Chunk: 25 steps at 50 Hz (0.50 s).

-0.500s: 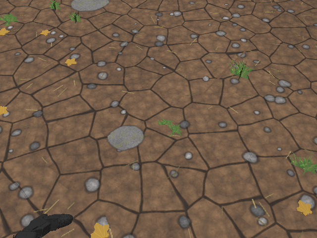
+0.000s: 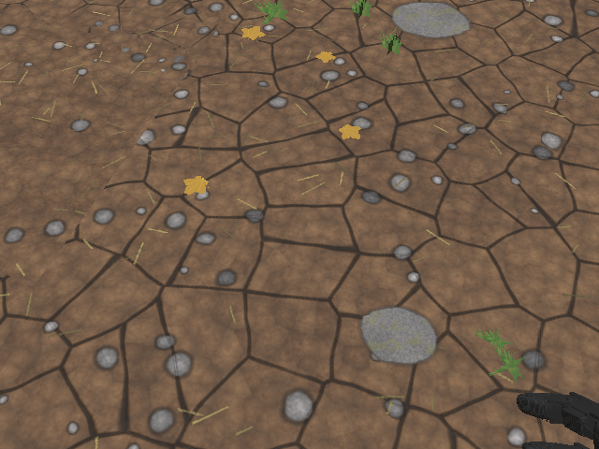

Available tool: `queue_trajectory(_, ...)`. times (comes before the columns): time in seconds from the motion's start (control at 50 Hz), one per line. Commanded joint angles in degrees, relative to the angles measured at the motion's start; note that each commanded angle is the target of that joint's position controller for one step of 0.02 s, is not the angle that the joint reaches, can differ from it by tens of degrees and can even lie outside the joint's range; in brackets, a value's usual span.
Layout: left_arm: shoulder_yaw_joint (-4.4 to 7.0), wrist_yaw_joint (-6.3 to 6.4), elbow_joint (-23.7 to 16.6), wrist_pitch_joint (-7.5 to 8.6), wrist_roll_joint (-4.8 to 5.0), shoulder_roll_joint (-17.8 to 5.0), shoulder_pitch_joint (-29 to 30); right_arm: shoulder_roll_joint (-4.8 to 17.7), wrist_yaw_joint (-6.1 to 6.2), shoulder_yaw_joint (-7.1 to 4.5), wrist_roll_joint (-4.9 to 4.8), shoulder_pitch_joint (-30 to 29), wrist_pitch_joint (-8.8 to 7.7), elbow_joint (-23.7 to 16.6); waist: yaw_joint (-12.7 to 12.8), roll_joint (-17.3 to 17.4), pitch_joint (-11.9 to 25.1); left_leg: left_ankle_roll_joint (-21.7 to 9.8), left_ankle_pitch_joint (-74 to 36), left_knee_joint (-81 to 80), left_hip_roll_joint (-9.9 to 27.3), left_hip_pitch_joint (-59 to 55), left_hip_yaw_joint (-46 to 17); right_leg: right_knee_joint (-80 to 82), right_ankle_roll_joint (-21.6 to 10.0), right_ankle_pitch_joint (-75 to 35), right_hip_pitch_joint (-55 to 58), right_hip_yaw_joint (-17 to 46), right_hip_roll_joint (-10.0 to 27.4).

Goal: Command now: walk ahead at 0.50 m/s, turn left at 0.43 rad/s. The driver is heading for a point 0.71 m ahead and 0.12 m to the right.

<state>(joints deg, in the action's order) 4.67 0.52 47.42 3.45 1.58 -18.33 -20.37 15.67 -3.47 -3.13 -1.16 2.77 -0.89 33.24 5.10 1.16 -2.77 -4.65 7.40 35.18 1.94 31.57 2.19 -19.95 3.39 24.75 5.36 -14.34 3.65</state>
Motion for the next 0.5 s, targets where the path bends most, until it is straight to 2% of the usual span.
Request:
queue_trajectory(0.02,1.52,0.57,-3.25,0.28,-0.20,-9.22,1.62,11.62,1.46,-5.59,-0.04,19.95,-0.03,1.29,-14.53,-2.74,11.80,-5.49,-2.02,-3.63,-3.42,-34.99,-1.46,-27.54,-6.44,-50.51,-16.35,2.11,9.20)
queue_trajectory(0.04,-1.23,-0.13,-6.15,1.22,-2.84,-0.87,-3.30,18.39,2.36,-6.24,-0.16,20.52,-0.28,1.81,-8.46,13.88,16.25,-13.96,2.20,-6.31,12.97,-53.68,-31.11,-49.49,-2.60,3.03,-41.43,3.79,-0.21)
queue_trajectory(0.06,-1.18,-0.73,-6.10,3.05,-0.86,-4.29,-1.11,15.54,2.05,-5.09,0.00,22.49,-1.17,0.30,-11.43,9.98,27.08,-19.15,10.99,-16.01,19.55,-56.16,-50.06,-59.01,-2.35,10.10,-46.64,17.36,-3.54)
queue_trajectory(0.08,-0.01,-1.03,-7.71,3.71,1.58,-8.00,5.30,12.25,1.61,-4.11,0.46,20.51,-1.96,1.49,-12.55,5.54,18.68,-15.92,8.98,-17.36,17.46,-51.24,-41.02,-59.85,-2.95,5.12,-51.68,18.65,-0.87)
queue_trajectory(0.1,-0.45,-0.84,-8.41,4.14,1.34,-7.23,7.49,10.85,1.59,-3.60,0.20,17.34,-2.40,1.86,-10.66,3.85,12.37,-13.76,4.85,-17.40,15.04,-42.93,-32.90,-55.86,-3.77,0.25,-51.45,17.85,1.64)
queue_trajectory(0.12,-0.39,-0.37,-7.72,4.15,-0.18,-6.91,8.18,8.82,1.66,-2.89,0.39,13.35,-2.60,1.77,-8.39,1.29,8.70,-11.94,-1.06,-17.79,12.81,-34.93,-27.18,-51.70,-3.73,-3.44,-48.49,17.63,3.74)
queue_trajectory(0.14,-0.07,-0.36,-7.18,3.62,-0.85,-7.17,6.90,7.00,1.67,-2.19,1.06,10.96,-2.89,1.38,-6.19,2.13,7.27,-11.26,-7.04,-19.09,11.06,-29.25,-23.34,-48.94,-3.64,-5.91,-44.33,18.16,5.00)
queue_trajectory(0.16,-0.03,-0.53,-6.64,2.92,-0.91,-6.76,5.29,6.46,1.74,-1.96,1.38,10.01,-3.13,1.31,-4.80,2.58,7.09,-11.25,-9.00,-20.72,10.32,-26.17,-21.64,-47.58,-3.39,-7.39,-41.56,18.30,5.35)
queue_trajectory(0.18,-0.22,-0.59,-6.18,2.30,-1.03,-5.68,4.30,6.62,1.85,-2.02,1.25,9.89,-3.55,1.80,-4.17,2.25,6.99,-11.71,-10.91,-22.12,10.18,-24.52,-20.19,-45.90,-2.84,-8.24,-40.49,17.94,5.43)
queue_trajectory(0.22,-0.62,-0.48,-6.35,1.31,-1.52,-4.05,5.53,7.61,2.16,-2.18,0.99,10.76,-4.21,3.28,-3.95,1.16,4.92,-11.96,-13.79,-24.43,9.70,-21.80,-16.35,-41.63,-1.51,-11.42,-41.24,17.29,5.39)
queue_trajectory(0.28,-1.15,-0.60,-7.77,1.16,-1.79,-2.67,10.90,8.12,2.98,-2.17,0.95,12.59,-4.15,5.12,-5.53,1.08,2.35,-10.22,-14.71,-25.76,7.71,-22.22,-11.63,-31.35,-0.53,-21.84,-43.99,16.92,4.95)
queue_trajectory(0.32,-1.52,-1.10,-8.44,1.57,-1.51,-1.77,14.54,8.49,3.28,-2.12,0.81,13.99,-3.91,6.13,-7.10,1.43,1.33,-8.57,-12.54,-26.06,6.42,-22.39,-9.17,-23.32,-0.78,-28.76,-42.60,16.12,3.64)
queue_trajectory(0.36,-1.92,-1.69,-9.36,1.92,-1.10,-0.99,18.48,9.29,3.41,-2.22,0.52,16.22,-3.77,7.47,-8.83,1.65,0.07,-7.91,-8.66,-26.42,6.77,-23.07,-8.71,-17.32,-1.16,-32.83,-41.09,15.17,2.24)
queue_trajectory(0.44,-1.87,-3.01,-11.41,2.44,-0.78,-1.78,23.41,10.04,3.49,-2.45,0.18,19.85,-3.00,10.14,-10.33,1.95,-1.74,-7.56,-9.26,-23.36,10.29,-30.80,-10.51,-11.22,-3.26,-29.68,-43.58,15.51,0.82)
queue_trajectory(0.5,-1.43,-3.67,-11.53,2.71,-0.95,-3.03,21.54,10.91,3.92,-2.82,0.05,19.93,-2.17,11.24,-8.37,3.39,-0.35,-5.86,-18.19,-18.79,12.00,-35.65,-11.22,-8.80,-5.79,-22.71,-40.28,14.78,-0.69)
